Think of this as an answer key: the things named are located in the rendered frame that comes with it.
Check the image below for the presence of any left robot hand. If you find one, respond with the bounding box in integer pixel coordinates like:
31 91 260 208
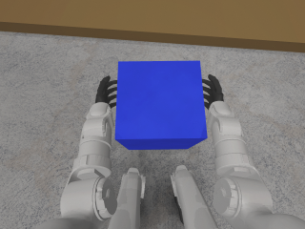
95 75 117 108

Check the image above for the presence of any left robot upper arm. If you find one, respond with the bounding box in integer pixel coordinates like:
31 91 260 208
34 177 118 229

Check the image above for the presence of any carton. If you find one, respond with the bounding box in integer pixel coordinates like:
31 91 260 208
114 60 208 150

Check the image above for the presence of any right robot hand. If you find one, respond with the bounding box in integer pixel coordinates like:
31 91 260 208
202 74 224 110

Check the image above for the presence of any left robot shin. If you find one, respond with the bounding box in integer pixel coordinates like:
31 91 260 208
121 167 140 183

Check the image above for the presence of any robot right thigh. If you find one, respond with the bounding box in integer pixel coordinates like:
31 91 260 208
170 169 219 229

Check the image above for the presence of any robot left forearm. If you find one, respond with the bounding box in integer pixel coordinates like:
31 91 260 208
60 102 114 216

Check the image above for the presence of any right robot upper arm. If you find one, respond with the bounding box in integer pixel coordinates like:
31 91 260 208
213 175 305 229

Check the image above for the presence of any robot right forearm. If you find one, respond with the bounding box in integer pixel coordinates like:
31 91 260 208
206 100 273 209

